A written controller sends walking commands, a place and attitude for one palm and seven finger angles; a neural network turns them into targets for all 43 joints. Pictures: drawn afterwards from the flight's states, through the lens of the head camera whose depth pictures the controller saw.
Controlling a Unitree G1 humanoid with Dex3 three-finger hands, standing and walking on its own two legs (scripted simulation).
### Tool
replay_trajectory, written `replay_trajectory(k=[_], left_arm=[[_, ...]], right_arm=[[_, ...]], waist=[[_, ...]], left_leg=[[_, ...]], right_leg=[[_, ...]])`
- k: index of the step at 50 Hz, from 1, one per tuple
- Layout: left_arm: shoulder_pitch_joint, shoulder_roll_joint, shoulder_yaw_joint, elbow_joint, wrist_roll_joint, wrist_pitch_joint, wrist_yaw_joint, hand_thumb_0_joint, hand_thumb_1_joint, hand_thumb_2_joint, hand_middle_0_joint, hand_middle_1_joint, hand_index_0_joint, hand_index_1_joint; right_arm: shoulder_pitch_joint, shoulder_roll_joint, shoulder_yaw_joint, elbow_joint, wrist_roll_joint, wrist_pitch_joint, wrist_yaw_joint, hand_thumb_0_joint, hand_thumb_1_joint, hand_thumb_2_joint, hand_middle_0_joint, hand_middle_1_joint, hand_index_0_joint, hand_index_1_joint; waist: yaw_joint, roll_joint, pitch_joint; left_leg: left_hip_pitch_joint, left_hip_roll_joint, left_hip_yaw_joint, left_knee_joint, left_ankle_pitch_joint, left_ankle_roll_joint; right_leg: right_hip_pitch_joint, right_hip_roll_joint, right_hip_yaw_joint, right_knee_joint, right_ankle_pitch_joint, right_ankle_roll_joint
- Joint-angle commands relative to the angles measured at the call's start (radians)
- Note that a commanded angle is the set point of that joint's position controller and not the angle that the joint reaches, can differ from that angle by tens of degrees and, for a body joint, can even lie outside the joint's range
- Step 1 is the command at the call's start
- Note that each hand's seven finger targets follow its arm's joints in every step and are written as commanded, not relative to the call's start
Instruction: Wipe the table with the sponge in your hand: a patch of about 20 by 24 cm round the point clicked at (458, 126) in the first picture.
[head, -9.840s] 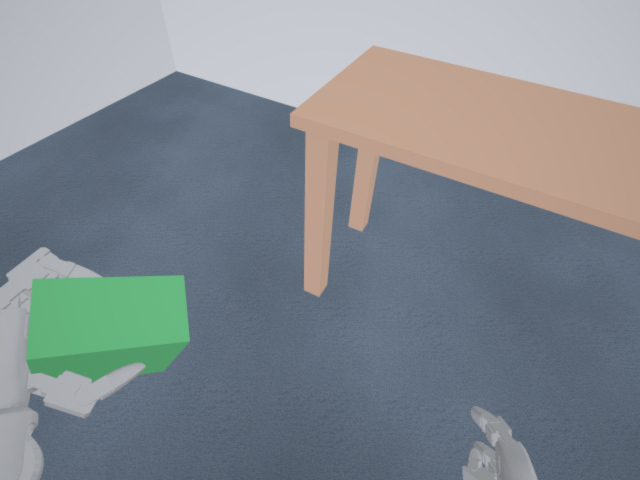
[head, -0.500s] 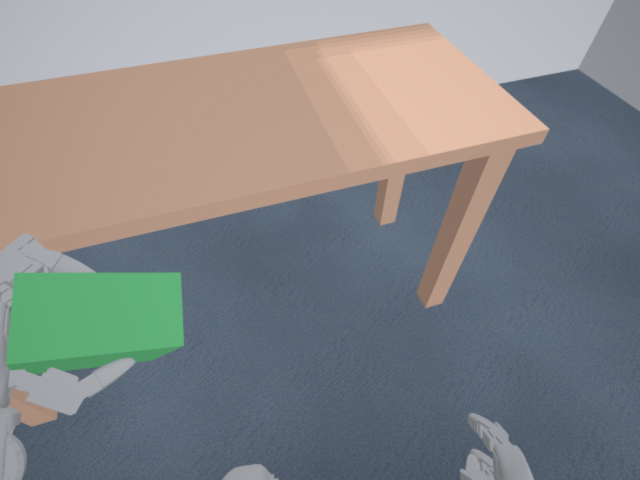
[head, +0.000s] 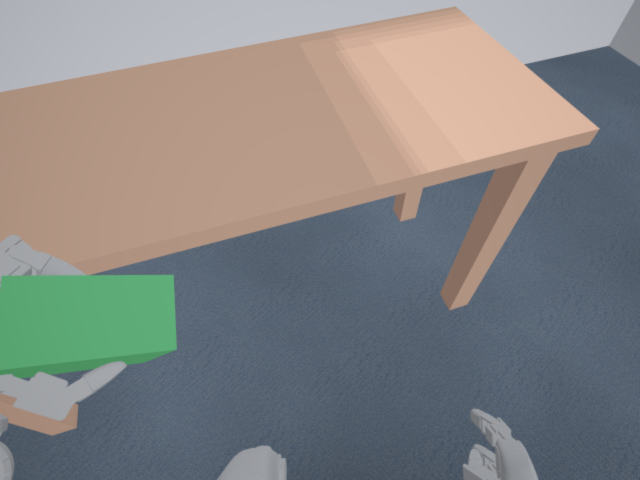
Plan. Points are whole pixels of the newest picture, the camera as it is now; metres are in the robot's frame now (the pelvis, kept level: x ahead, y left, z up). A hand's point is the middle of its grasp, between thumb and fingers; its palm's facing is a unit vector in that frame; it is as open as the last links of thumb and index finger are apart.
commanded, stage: take the last steps up to it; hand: left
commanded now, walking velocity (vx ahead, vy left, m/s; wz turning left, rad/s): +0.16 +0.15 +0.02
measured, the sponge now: (111, 326) +0.23 +0.20 +0.15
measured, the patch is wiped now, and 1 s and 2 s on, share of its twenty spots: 0.00 0.00 0.00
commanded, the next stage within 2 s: come to a stop and stand still in 0.08 s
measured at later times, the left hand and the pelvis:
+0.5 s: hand (24, 282) +0.26 +0.27 +0.18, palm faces +0.34 -0.81 -0.48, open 10.4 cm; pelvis +0.04 +0.04 +0.00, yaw -2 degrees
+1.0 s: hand (8, 360) +0.19 +0.26 +0.17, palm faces +0.39 -0.83 -0.40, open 10.4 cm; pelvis -0.02 +0.02 +0.00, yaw -2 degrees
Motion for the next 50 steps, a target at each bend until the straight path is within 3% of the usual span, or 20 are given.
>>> replay_trajectory(k=[1, 5, 7, 8, 9, 10, 12, 14, 16, 21, 25, 27, 29, 32, 35, 42, 44, 46, 48, 50], left_arm=[[0.014, 0.161, 0.141, -0.152, -0.002, -0.062, 0.038, 0.0, 0.1, 1.3, -1.2, -1.6, -1.2, -1.6], [-0.032, 0.17, 0.123, -0.223, 0.003, -0.053, 0.05, 0.0, 0.1, 1.3, -1.2, -1.6, -1.2, -1.6], [-0.071, 0.179, 0.123, -0.282, 0.003, -0.06, 0.052, 0.0, 0.1, 1.3, -1.2, -1.6, -1.2, -1.6], [-0.08, 0.18, 0.116, -0.328, -0.001, -0.065, 0.053, 0.0, 0.1, 1.3, -1.2, -1.6, -1.2, -1.6], [-0.073, 0.18, 0.121, -0.353, -0.002, -0.076, 0.054, 0.0, 0.1, 1.3, -1.2, -1.6, -1.2, -1.6], [-0.03, 0.188, 0.124, -0.256, 0.006, -0.077, 0.046, 0.0, 0.1, 1.3, -1.2, -1.6, -1.2, -1.6], [-0.059, 0.214, 0.152, -0.323, -0.01, -0.065, 0.041, 0.0, 0.1, 1.3, -1.2, -1.6, -1.2, -1.6], [-0.038, 0.188, 0.129, -0.385, -0.014, -0.055, 0.037, 0.0, 0.1, 1.3, -1.2, -1.6, -1.2, -1.6], [0.005, 0.156, 0.111, -0.369, -0.026, -0.034, 0.031, 0.0, 0.1, 1.3, -1.2, -1.6, -1.2, -1.6], [0.009, 0.15, 0.112, -0.283, -0.042, 0.008, 0.023, 0.0, 0.1, 1.3, -1.2, -1.6, -1.2, -1.6], [-0.028, 0.147, 0.107, -0.221, -0.035, 0.029, 0.02, 0.0, 0.1, 1.3, -1.2, -1.6, -1.2, -1.6], [-0.072, 0.169, 0.111, -0.204, -0.027, 0.03, 0.021, 0.0, 0.1, 1.3, -1.2, -1.6, -1.2, -1.6], [-0.061, 0.17, 0.099, -0.189, -0.042, 0.055, 0.02, 0.0, 0.1, 1.3, -1.2, -1.6, -1.2, -1.6], [-0.048, 0.186, 0.118, -0.236, -0.031, 0.037, 0.034, 0.0, 0.1, 1.3, -1.2, -1.6, -1.2, -1.6], [-0.026, 0.194, 0.138, -0.233, -0.025, 0.022, 0.046, 0.0, 0.1, 1.3, -1.2, -1.6, -1.2, -1.6], [-0.012, 0.166, 0.109, -0.221, -0.018, 0.01, 0.045, 0.0, 0.1, 1.3, -1.2, -1.6, -1.2, -1.6], [-0.033, 0.16, 0.085, -0.238, -0.017, 0.008, 0.045, 0.0, 0.1, 1.3, -1.2, -1.6, -1.2, -1.6], [-0.063, 0.165, 0.073, -0.245, -0.01, 0.004, 0.04, 0.0, 0.1, 1.3, -1.2, -1.6, -1.2, -1.6], [-0.119, 0.159, 0.068, -0.241, -0.005, -0.002, 0.033, 0.0, 0.1, 1.3, -1.2, -1.6, -1.2, -1.6], [-0.126, 0.147, 0.054, -0.185, 0.005, -0.002, 0.03, 0.0, 0.1, 1.3, -1.2, -1.6, -1.2, -1.6]], right_arm=[[-0.077, -0.066, -0.034, -0.184, -0.012, -0.036, -0.009, 0.0, -0.9, -0.9, 0.2, 0.3, 0.2, 0.3], [-0.058, -0.073, -0.053, -0.198, -0.014, -0.049, -0.019, 0.0, -0.9, -0.9, 0.2, 0.3, 0.2, 0.3], [-0.034, -0.091, -0.072, -0.204, -0.008, -0.054, -0.031, 0.0, -0.9, -0.9, 0.2, 0.3, 0.2, 0.3], [-0.024, -0.116, -0.085, -0.212, -0.002, -0.061, -0.035, 0.0, -0.9, -0.9, 0.2, 0.3, 0.2, 0.3], [-0.015, -0.129, -0.091, -0.219, 0.004, -0.068, -0.029, 0.0, -0.9, -0.9, 0.2, 0.3, 0.2, 0.3], [0.004, -0.117, -0.081, -0.205, 0.001, -0.074, -0.025, 0.0, -0.9, -0.9, 0.2, 0.3, 0.2, 0.3], [-0.023, -0.112, -0.072, -0.203, -0.003, -0.068, -0.021, 0.0, -0.9, -0.9, 0.2, 0.3, 0.2, 0.3], [-0.033, -0.106, -0.061, -0.202, -0.002, -0.077, -0.012, 0.0, -0.9, -0.9, 0.2, 0.3, 0.2, 0.3], [-0.021, -0.103, -0.049, -0.209, -0.006, -0.084, -0.003, 0.0, -0.9, -0.9, 0.2, 0.3, 0.2, 0.3], [-0.009, -0.105, -0.034, -0.222, -0.01, -0.086, -0.006, 0.0, -0.9, -0.9, 0.2, 0.3, 0.2, 0.3], [-0.024, -0.104, -0.024, -0.223, 0.0, -0.078, -0.017, 0.0, -0.9, -0.9, 0.2, 0.3, 0.2, 0.3], [-0.031, -0.09, -0.019, -0.226, 0.004, -0.07, -0.02, 0.0, -0.9, -0.9, 0.2, 0.3, 0.2, 0.3], [-0.03, -0.077, -0.021, -0.228, 0.01, -0.074, -0.018, 0.0, -0.9, -0.9, 0.2, 0.3, 0.2, 0.3], [-0.066, -0.051, 0.005, -0.209, 0.0, -0.062, -0.021, 0.0, -0.9, -0.9, 0.2, 0.3, 0.2, 0.3], [-0.084, -0.06, 0.001, -0.207, -0.005, -0.051, -0.037, 0.0, -0.9, -0.9, 0.2, 0.3, 0.2, 0.3], [-0.032, -0.093, -0.019, -0.211, -0.011, -0.032, -0.043, 0.0, -0.9, -0.9, 0.2, 0.3, 0.2, 0.3], [-0.02, -0.104, -0.027, -0.216, -0.007, -0.03, -0.046, 0.0, -0.9, -0.9, 0.2, 0.3, 0.2, 0.3], [-0.042, -0.14, -0.041, -0.229, 0.0, -0.032, -0.049, 0.0, -0.9, -0.9, 0.2, 0.3, 0.2, 0.3], [-0.056, -0.132, -0.02, -0.224, -0.007, -0.041, -0.054, 0.0, -0.9, -0.9, 0.2, 0.3, 0.2, 0.3], [-0.048, -0.124, -0.019, -0.214, -0.003, -0.051, -0.052, 0.0, -0.9, -0.9, 0.2, 0.3, 0.2, 0.3]], waist=[[0.027, -0.2, -0.204], [0.021, -0.18, -0.226], [-0.003, -0.07, -0.263], [-0.012, 0.112, -0.292], [0.003, 0.298, -0.314], [0.005, 0.258, -0.294], [-0.003, 0.228, -0.248], [0.007, 0.214, -0.25], [0.002, 0.255, -0.25], [-0.007, 0.232, -0.238], [0.001, 0.168, -0.219], [-0.009, 0.024, -0.22], [0.005, -0.216, -0.218], [0.009, -0.115, -0.233], [0.017, -0.098, -0.23], [0.018, -0.05, -0.221], [0.012, -0.014, -0.227], [0.029, 0.092, -0.177], [0.021, 0.221, -0.11], [0.024, 0.178, -0.097]], left_leg=[[-0.001, 0.006, 0.067, -0.263, 0.067, 0.0], [0.168, -0.034, 0.122, -0.488, 0.167, 0.009], [0.345, -0.014, 0.122, -0.61, 0.263, 0.026], [0.47, 0.112, -0.026, -0.625, 0.409, 0.082], [0.58, 0.302, -0.262, -0.621, 0.741, 0.186], [0.499, 0.366, -0.35, -0.667, 0.663, 0.24], [0.437, 0.356, -0.328, -0.662, 0.659, 0.257], [0.454, 0.295, -0.176, -0.633, 0.758, 0.189], [0.408, 0.271, -0.107, -0.646, 0.759, 0.147], [0.402, 0.299, -0.098, -0.654, 0.71, 0.123], [0.305, 0.269, -0.054, -0.606, 0.505, 0.087], [0.198, 0.182, -0.004, -0.503, 0.271, 0.041], [0.131, 0.006, 0.019, -0.274, -0.03, -0.008], [0.037, -0.004, -0.066, -0.057, -0.077, -0.009], [0.057, -0.008, -0.039, -0.137, -0.047, -0.009], [0.197, -0.019, -0.01, -0.486, 0.05, 0.019], [0.308, 0.021, -0.031, -0.63, 0.149, 0.036], [0.291, 0.141, -0.131, -0.666, 0.204, 0.079], [0.119, 0.178, -0.176, -0.746, 0.075, 0.09], [0.026, 0.183, -0.168, -0.738, 0.034, 0.091]], right_leg=[[0.207, -0.227, 0.16, -0.152, 0.7, -0.088], [0.171, -0.211, 0.143, -0.091, 0.583, -0.06], [0.096, -0.16, 0.104, 0.064, 0.502, -0.015], [-0.029, -0.087, 0.045, 0.246, 0.286, 0.025], [-0.23, 0.017, 0.023, 0.439, -0.237, 0.06], [-0.26, 0.035, 0.08, 0.579, -0.346, 0.043], [-0.299, -0.005, 0.135, 0.58, -0.239, 0.052], [-0.265, 0.014, 0.097, 0.46, -0.155, 0.059], [-0.177, 0.041, 0.066, 0.338, -0.1, 0.059], [-0.092, 0.085, 0.038, 0.116, -0.074, 0.06], [0.067, 0.076, 0.041, -0.114, 0.078, 0.06], [0.145, -0.016, 0.145, -0.18, 0.334, 0.028], [0.1, -0.196, 0.385, -0.236, 0.515, -0.074], [0.154, -0.238, 0.347, -0.223, 0.543, -0.131], [0.164, -0.202, 0.282, -0.211, 0.565, -0.121], [0.129, -0.164, 0.285, -0.273, 0.209, -0.08], [0.094, -0.12, 0.259, -0.236, 0.124, -0.029], [0.039, -0.032, 0.232, -0.213, 0.026, 0.033], [0.071, 0.009, 0.176, -0.133, -0.025, 0.03], [0.133, 0.023, 0.15, -0.075, 0.052, 0.032]])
